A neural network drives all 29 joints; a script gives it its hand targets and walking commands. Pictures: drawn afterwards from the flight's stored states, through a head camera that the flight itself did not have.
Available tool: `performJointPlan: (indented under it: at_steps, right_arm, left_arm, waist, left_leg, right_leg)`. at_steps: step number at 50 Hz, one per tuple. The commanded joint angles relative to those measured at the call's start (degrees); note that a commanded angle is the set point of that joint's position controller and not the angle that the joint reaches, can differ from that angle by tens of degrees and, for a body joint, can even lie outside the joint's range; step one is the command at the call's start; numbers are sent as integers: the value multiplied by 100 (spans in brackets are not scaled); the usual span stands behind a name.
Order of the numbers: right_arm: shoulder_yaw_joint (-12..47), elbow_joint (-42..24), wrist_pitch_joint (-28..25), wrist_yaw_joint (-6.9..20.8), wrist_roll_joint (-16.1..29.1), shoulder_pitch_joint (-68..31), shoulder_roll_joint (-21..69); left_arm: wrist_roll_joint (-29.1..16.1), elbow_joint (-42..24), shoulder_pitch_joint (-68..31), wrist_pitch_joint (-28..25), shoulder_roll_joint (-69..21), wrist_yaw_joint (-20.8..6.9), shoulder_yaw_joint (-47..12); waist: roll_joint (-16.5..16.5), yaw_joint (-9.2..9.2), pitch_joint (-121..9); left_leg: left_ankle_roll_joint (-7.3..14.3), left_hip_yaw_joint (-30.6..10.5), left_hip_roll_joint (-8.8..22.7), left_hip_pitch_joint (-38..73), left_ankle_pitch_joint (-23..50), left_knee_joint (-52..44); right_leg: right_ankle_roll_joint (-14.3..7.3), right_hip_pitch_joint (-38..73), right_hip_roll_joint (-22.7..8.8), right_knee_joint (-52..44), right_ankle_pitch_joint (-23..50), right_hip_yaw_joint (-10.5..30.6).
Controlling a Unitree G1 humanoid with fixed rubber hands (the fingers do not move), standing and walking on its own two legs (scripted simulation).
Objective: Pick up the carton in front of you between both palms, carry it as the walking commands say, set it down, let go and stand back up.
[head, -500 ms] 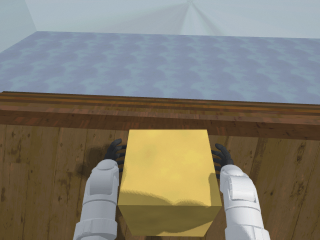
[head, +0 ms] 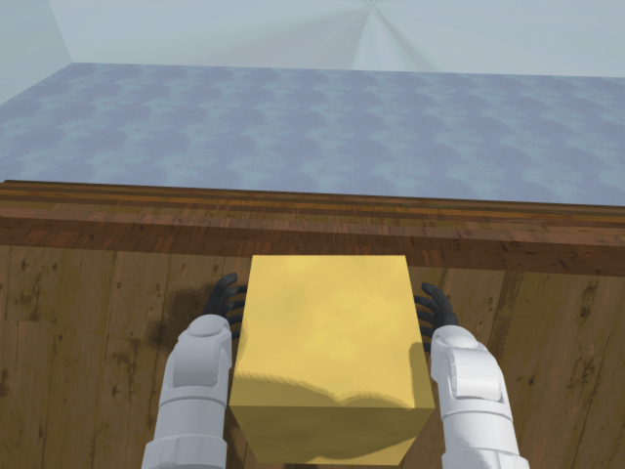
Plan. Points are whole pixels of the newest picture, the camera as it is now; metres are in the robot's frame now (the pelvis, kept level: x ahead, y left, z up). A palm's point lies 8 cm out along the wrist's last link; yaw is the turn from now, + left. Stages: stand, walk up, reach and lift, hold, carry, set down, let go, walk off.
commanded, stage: carry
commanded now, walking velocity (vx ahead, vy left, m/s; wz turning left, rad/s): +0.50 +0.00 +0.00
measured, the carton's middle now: (328, 364) +0.28 +0.00 -0.02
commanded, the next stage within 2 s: none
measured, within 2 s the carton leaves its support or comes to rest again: neither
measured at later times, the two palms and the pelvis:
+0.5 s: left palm (225, 239) +0.44 +0.17 +0.07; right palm (413, 241) +0.45 -0.13 +0.07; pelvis +0.18 +0.01 -0.01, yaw +1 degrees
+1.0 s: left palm (262, 147) +0.77 +0.15 +0.06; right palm (396, 151) +0.76 -0.15 +0.06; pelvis +0.50 +0.00 -0.03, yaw +0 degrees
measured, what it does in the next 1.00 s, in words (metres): walks ahead: left foot, then right foot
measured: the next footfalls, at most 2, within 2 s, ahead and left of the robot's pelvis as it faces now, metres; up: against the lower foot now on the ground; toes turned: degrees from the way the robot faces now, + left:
left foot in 0.56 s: +0.32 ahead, +0.10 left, +0.00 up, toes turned +8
right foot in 1.00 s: +0.69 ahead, -0.08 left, +0.00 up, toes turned -12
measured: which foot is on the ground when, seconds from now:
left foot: down 0.00-0.36, up 0.38-0.54, down 0.56-1.00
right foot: down 0.00-0.58, up 0.60-0.98, down 1.00-1.00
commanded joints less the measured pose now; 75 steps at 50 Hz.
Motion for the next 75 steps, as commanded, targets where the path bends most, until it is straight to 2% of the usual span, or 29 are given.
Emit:
performJointPlan:
  at_steps: [1, 8, 10, 12, 13, 16, 17, 18, 19, 21, 24, 27, 28, 29, 30, 31, 33, 36, 46, 49, 50, 51, 52, 53, 56, 59, 66, 72, 75]
  right_arm:
    - [3560, -865, -162, 1317, 1876, -3322, 5248]
    - [4390, -1968, 933, 1095, 2623, -3188, 4807]
    - [4494, -2159, 1266, 1046, 2815, -3026, 4719]
    - [4472, -2264, 1534, 957, 2854, -2571, 4681]
    - [4466, -2486, 1646, 902, 2859, -2484, 4690]
    - [4581, -3193, 1950, 824, 2994, -2463, 4870]
    - [4676, -3527, 2055, 863, 3110, -2706, 4845]
    - [4755, -3663, 2161, 913, 3249, -2742, 4918]
    - [4724, -3632, 2209, 958, 3286, -2562, 4895]
    - [4727, -3699, 2277, 1017, 3375, -2454, 4952]
    - [4601, -3667, 2337, 948, 3312, -2108, 4906]
    - [4446, -3670, 2400, 842, 3119, -1868, 4784]
    - [4391, -3640, 2426, 822, 3047, -1814, 4699]
    - [4294, -3533, 2447, 791, 2917, -1802, 4614]
    - [4264, -3509, 2476, 780, 2878, -1979, 4611]
    - [4329, -3634, 2521, 787, 2965, -2185, 4697]
    - [4448, -3659, 2544, 825, 3086, -2397, 4911]
    - [4642, -3739, 2518, 943, 3343, -2537, 5144]
    - [4575, -3522, 2462, 1166, 3337, -2050, 4916]
    - [4582, -3628, 2442, 1143, 3284, -2027, 4891]
    - [4588, -3657, 2426, 1141, 3260, -2063, 4862]
    - [4596, -3654, 2415, 1146, 3220, -2091, 4836]
    - [4682, -3769, 2443, 1131, 3234, -2093, 4909]
    - [4663, -3644, 2389, 1120, 3181, -2090, 4902]
    - [4708, -3567, 2190, 1100, 3189, -2078, 5347]
    - [4782, -3453, 2025, 1020, 3089, -1844, 5506]
    - [4926, -3501, 1968, 819, 3065, -2437, 4922]
    - [4532, -2872, 2195, 648, 3215, -3924, 3911]
    - [4083, -2153, 2292, 571, 3319, -4646, 3703]
  left_arm:
    - [-1805, -535, -2853, -25, -5366, -1294, -3585]
    - [-2474, -1801, -2686, 1056, -4803, -1006, -4408]
    - [-2646, -2077, -2563, 1407, -4720, -944, -4555]
    - [-2933, -2381, -2539, 1729, -4802, -938, -4704]
    - [-3082, -2530, -2569, 1848, -4862, -966, -4774]
    - [-3353, -2808, -2291, 2094, -5041, -1010, -4786]
    - [-3259, -2785, -2048, 2125, -5084, -979, -4726]
    - [-3102, -2852, -1759, 2151, -4983, -930, -4647]
    - [-3047, -2958, -1605, 2233, -5051, -884, -4641]
    - [-3087, -3395, -1731, 2328, -5142, -822, -4650]
    - [-3250, -3818, -1967, 2470, -4952, -827, -4756]
    - [-3384, -3863, -1871, 2585, -4749, -911, -4798]
    - [-3403, -3893, -1924, 2626, -4629, -940, -4786]
    - [-3466, -4003, -2235, 2702, -4502, -988, -4770]
    - [-3498, -3918, -2405, 2758, -4526, -1023, -4819]
    - [-3485, -3750, -2400, 2774, -4576, -1043, -4796]
    - [-3424, -3455, -2231, 2752, -4811, -1062, -4710]
    - [-3198, -3251, -1937, 2625, -5147, -982, -4638]
    - [-2902, -3309, -1654, 2505, -5220, -808, -4701]
    - [-3011, -3348, -1580, 2482, -5214, -872, -4732]
    - [-3036, -3360, -1577, 2473, -5215, -903, -4734]
    - [-3042, -3350, -1557, 2484, -5192, -928, -4733]
    - [-3002, -3106, -1522, 2414, -5158, -979, -4664]
    - [-3153, -3146, -1483, 2397, -5316, -1016, -4748]
    - [-3328, -3403, -1827, 2260, -5675, -1062, -4928]
    - [-3406, -3452, -1765, 2174, -5641, -1107, -5007]
    - [-3437, -3264, -2108, 2124, -4868, -1111, -4967]
    - [-3324, -2577, -3593, 2274, -3884, -769, -4540]
    - [-3385, -1984, -4435, 2392, -3802, -621, -4254]
  waist:
    - [-51, 0, -769]
    - [-461, 16, -914]
    - [179, -33, -911]
    - [1527, -121, -879]
    - [1446, -132, -763]
    - [588, -13, -1376]
    - [-394, 128, -1519]
    - [-1716, 175, -1539]
    - [-1834, 180, -1307]
    - [-681, 263, -1194]
    - [-804, 184, -1306]
    - [-666, -93, -1783]
    - [-246, -189, -2093]
    - [1190, -283, -1970]
    - [1524, -214, -1719]
    - [887, -173, -1590]
    - [52, -133, -1404]
    - [385, -118, -1361]
    - [1016, -158, -520]
    - [1045, 7, -1170]
    - [759, 109, -1486]
    - [36, 182, -1867]
    - [-1674, 129, -2247]
    - [-1188, 84, -2028]
    - [-110, 48, -1811]
    - [-376, 75, -1798]
    - [-698, 208, -1013]
    - [-831, 238, -613]
    - [-496, -250, -1251]
  left_leg:
    - [135, 13, 434, -515, -1502, -297]
    - [148, 527, 406, -1003, -1101, 260]
    - [330, -82, 843, -245, -1057, -218]
    - [912, -1493, 1701, 971, 137, -756]
    - [1084, -1619, 1843, 1186, 1017, -677]
    - [594, -71, 1354, -43, 1445, 325]
    - [224, 1012, 744, -953, 1791, 1625]
    - [-57, 1520, 331, -2688, 933, 2797]
    - [-35, 1360, 79, -3932, -1225, 2968]
    - [132, 1110, 326, -4392, -1959, 2537]
    - [144, 1421, 174, -3098, -367, 1032]
    - [231, 2212, -328, 742, 948, -113]
    - [273, 1648, 115, 2106, 563, -59]
    - [714, -1325, 1737, 2282, -667, -1164]
    - [1462, -2892, 2527, 2392, 88, -1605]
    - [1618, -2495, 2650, 2314, 544, -1354]
    - [1330, -1448, 2307, 1806, 1490, -1319]
    - [828, -252, 1804, 1750, 2375, -1425]
    - [649, 1253, 1322, 1429, 4210, -1415]
    - [373, 1859, 1158, 1306, 5314, 233]
    - [249, 1910, 1016, 762, 4498, 1293]
    - [165, 1755, 866, -43, 2831, 2724]
    - [-34, 1292, -97, -1967, -123, 4448]
    - [121, 631, 96, -2481, -753, 5152]
    - [357, 430, 718, -2560, -145, 4782]
    - [266, 707, 695, -2448, 168, 4068]
    - [170, 1233, 590, -3178, 1010, 2228]
    - [571, 1519, 305, -2512, 1525, 1115]
    - [679, 1860, -232, -597, 1160, 558]
  right_leg:
    - [-214, -561, -515, -488, -1644, 167]
    - [-537, -595, -1055, -563, -1858, 543]
    - [-337, -1308, -730, 427, -983, -141]
    - [31, -2642, -236, 1559, -655, -1153]
    - [35, -2880, -222, 1268, -922, -1253]
    - [-128, -274, -242, -311, -45, -1293]
    - [-450, 775, -827, -800, 260, -201]
    - [-938, 2203, -1791, -546, 2453, 1104]
    - [-1258, 2947, -2161, -664, 4066, 1576]
    - [-1280, 3321, -2247, -555, 4059, 1320]
    - [-747, 2615, -1816, -631, 3528, 102]
    - [-270, 284, -1246, 476, 3409, -1414]
    - [-117, -723, -1061, 1380, 2346, -1602]
    - [143, -1847, -402, 3060, 804, -1808]
    - [60, -2898, -96, 3999, -889, -1067]
    - [-112, -3259, -536, 4566, -932, -629]
    - [-248, -3309, -896, 4319, -394, -512]
    - [-132, -3052, -760, 3204, 245, -845]
    - [-223, -2043, -207, 404, 1833, -1918]
    - [-305, -212, 231, 75, 1700, -2317]
    - [-285, 793, 69, -32, 1344, -2181]
    - [-409, 1600, -1083, -164, 284, -543]
    - [-1416, 2738, -2521, -1123, -544, 2415]
    - [-1484, 2506, -2642, -1443, 105, 2424]
    - [-1039, 1516, -2116, -1061, 1840, 751]
    - [-865, 1175, -1830, -1175, 1650, -56]
    - [-984, 1211, -1480, -1176, 2244, -788]
    - [-956, 987, -1426, -664, 2992, -1138]
    - [-589, 775, -1170, 1155, 4327, -1683]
